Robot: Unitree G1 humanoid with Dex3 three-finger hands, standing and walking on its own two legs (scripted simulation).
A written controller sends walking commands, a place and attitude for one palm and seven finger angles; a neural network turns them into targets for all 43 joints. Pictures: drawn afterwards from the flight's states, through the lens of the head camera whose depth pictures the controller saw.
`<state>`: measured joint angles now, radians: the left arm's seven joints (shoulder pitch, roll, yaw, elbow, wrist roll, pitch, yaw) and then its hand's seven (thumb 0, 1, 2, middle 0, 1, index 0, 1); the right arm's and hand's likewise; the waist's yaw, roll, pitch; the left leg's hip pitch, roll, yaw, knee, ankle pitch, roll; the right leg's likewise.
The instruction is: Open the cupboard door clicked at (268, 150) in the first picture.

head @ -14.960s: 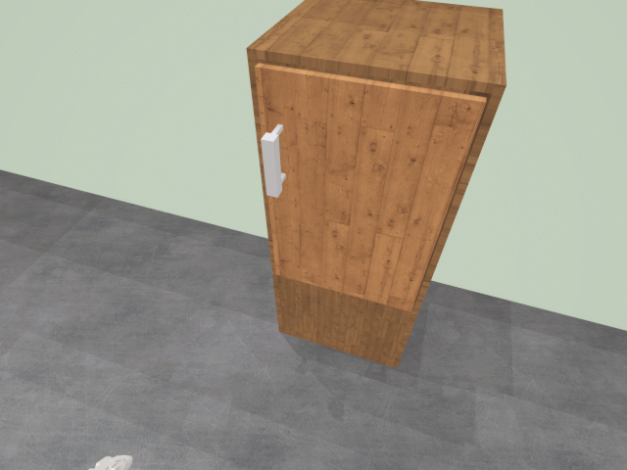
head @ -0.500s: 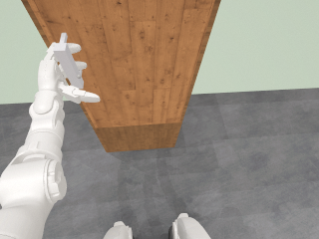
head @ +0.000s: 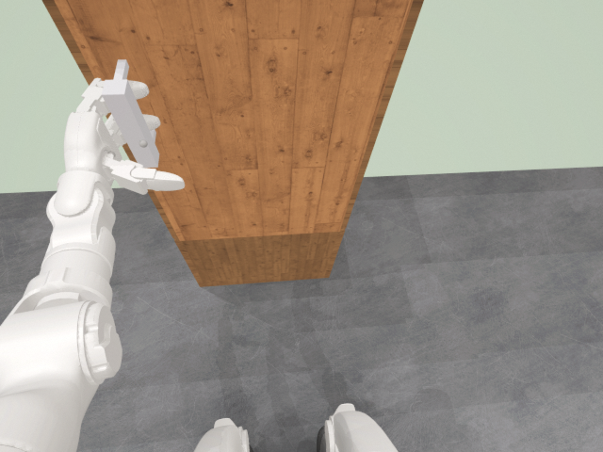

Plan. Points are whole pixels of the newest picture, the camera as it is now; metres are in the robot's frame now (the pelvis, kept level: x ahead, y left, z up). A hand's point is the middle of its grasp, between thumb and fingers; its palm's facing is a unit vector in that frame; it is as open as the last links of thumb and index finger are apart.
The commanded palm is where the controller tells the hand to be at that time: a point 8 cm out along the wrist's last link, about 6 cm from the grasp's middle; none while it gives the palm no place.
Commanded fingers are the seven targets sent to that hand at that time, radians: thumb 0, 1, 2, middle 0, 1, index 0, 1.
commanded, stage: close the thumb around the handle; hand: left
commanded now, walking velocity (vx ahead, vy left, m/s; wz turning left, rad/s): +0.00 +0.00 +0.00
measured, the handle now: (136, 116) +0.55 +0.18 +0.08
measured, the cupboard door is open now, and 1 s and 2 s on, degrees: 0 6 42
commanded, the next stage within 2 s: pull the door open along its arc in 0.58 s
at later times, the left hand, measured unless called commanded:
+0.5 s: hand (150, 143) +0.50 +0.16 +0.08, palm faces -0.02 -1.00 -0.02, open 5.9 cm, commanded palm +0.47 +0.22 +0.09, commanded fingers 0.00 0.90 0.90 -0.40 -1.35 -0.40 -1.35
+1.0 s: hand (154, 164) +0.46 +0.15 +0.08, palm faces +0.01 -1.00 +0.00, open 6.0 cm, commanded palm +0.41 +0.21 +0.09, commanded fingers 0.00 0.90 0.90 -0.40 -1.35 -0.40 -1.35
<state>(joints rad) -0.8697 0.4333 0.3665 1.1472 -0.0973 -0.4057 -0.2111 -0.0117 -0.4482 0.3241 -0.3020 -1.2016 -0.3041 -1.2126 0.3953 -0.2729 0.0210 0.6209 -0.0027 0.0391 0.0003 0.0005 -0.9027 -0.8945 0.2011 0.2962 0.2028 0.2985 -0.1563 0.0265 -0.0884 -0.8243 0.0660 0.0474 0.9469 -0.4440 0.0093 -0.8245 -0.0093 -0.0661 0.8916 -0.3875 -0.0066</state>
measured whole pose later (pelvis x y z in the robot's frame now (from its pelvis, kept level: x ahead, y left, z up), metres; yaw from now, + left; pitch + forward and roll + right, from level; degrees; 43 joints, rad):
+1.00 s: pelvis +0.01 +0.00 +0.01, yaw -1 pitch +16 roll -1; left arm -0.62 0.31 0.32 0.90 -0.15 -0.38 -0.16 0.01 0.70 0.75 -0.35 -1.35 -0.35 -1.35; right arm 0.40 -0.26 0.00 0.60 0.01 0.06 0.02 0.00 -0.90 -0.89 0.20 0.30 0.20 0.30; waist -0.12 0.04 -0.12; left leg -0.73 0.07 0.07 0.89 -0.45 0.01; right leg -0.75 0.00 -0.04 0.85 -0.39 0.00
